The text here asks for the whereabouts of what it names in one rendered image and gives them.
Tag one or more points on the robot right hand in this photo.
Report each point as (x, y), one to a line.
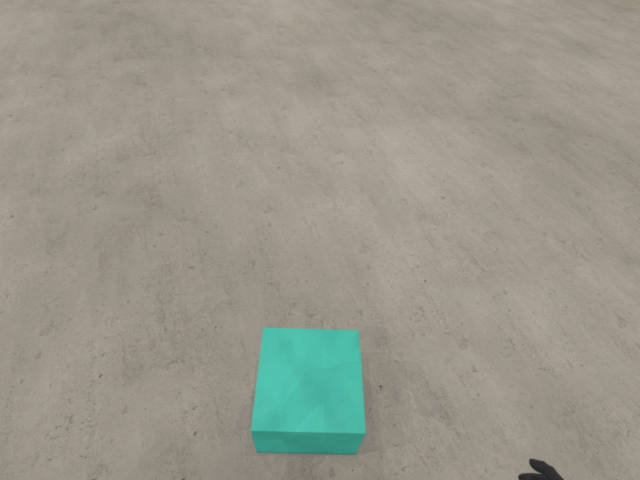
(547, 472)

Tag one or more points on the carton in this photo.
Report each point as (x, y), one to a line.
(309, 393)

